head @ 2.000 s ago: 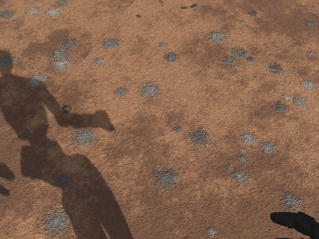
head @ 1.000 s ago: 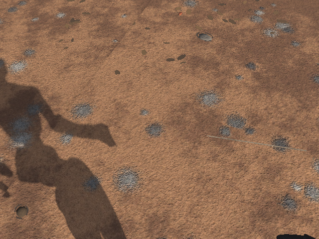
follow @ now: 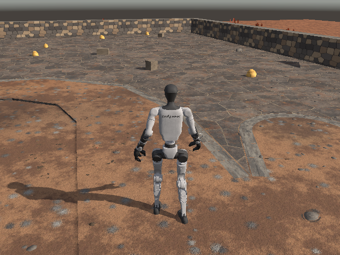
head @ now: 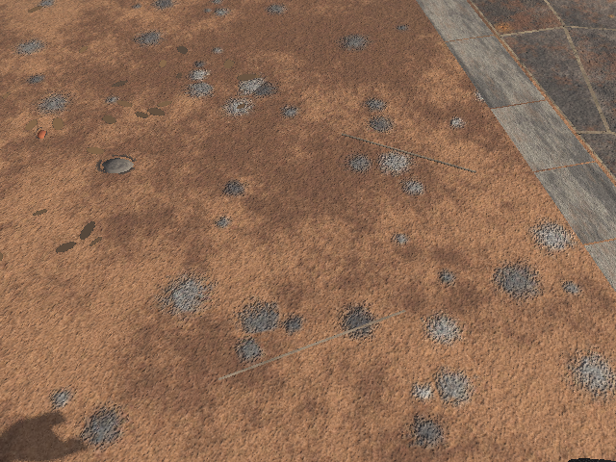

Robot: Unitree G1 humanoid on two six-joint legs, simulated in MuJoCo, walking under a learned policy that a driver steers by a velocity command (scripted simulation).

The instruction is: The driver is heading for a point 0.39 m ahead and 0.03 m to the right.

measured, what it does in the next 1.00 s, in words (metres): walks ahead, turning right: left foot, then right foot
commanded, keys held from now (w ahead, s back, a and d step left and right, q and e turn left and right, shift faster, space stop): w+e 0.34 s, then no key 0.66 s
